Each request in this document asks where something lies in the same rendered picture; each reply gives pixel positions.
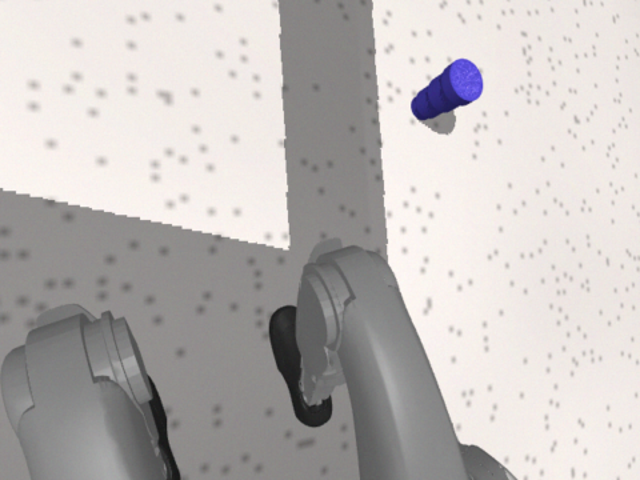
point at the right robot foot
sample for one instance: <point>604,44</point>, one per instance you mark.
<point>288,360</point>

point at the right robot hand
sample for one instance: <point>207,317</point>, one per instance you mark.
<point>481,466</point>

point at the left robot foot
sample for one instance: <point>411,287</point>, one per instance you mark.
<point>161,425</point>

